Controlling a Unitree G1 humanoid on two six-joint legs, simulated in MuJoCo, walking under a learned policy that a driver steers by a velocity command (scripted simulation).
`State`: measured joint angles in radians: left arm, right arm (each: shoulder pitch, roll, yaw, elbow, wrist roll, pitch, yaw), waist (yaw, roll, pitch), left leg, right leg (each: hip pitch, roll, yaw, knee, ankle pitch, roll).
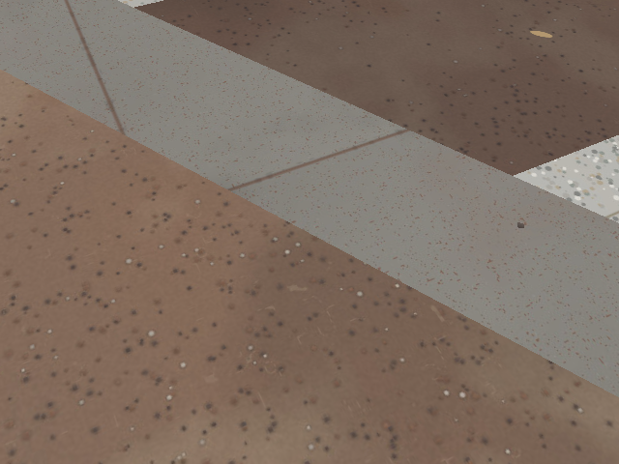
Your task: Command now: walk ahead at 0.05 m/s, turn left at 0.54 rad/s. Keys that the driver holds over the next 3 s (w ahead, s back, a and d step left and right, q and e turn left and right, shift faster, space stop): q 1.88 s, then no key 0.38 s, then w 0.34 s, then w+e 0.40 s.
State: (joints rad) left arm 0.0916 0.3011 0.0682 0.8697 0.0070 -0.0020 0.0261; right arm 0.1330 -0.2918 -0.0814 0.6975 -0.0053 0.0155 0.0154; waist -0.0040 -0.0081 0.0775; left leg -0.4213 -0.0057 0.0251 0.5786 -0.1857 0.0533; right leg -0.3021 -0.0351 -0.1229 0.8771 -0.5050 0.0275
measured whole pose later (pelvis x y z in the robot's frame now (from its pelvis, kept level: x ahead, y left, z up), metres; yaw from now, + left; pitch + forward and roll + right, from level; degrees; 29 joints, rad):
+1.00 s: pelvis +0.02 +0.00 +0.02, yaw +36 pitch +2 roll -2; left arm 0.10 0.35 0.09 0.79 0.01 0.01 0.03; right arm 0.18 -0.31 -0.07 0.63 0.01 0.02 -0.01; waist 0.00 -0.04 0.07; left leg -0.27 -0.04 -0.07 0.45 -0.20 0.04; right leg -0.51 -0.02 0.03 1.06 -0.40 0.07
